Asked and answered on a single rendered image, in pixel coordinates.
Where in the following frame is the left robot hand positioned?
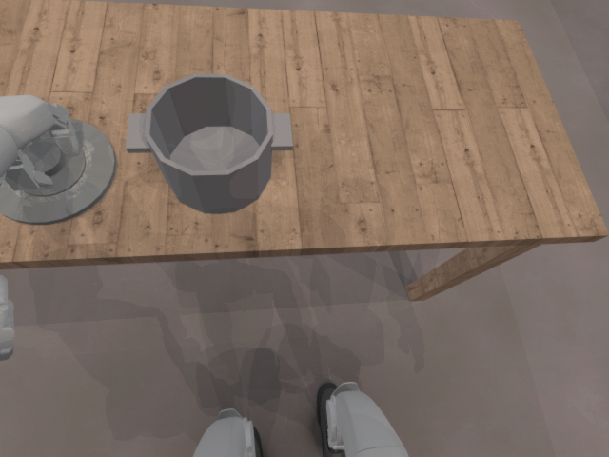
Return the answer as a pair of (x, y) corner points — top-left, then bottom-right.
(0, 95), (79, 191)

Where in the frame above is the table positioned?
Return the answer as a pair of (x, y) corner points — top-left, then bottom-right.
(0, 0), (609, 302)

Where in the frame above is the robot right thigh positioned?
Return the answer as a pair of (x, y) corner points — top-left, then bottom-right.
(326, 390), (409, 457)

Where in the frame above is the pot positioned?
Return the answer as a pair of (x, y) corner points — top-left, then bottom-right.
(126, 73), (293, 214)

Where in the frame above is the lid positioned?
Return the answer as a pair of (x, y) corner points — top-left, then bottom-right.
(0, 118), (117, 225)

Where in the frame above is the knob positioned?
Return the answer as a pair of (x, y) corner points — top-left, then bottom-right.
(22, 142), (65, 177)

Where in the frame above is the right robot shin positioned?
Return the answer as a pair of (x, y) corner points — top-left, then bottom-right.
(327, 382), (359, 450)

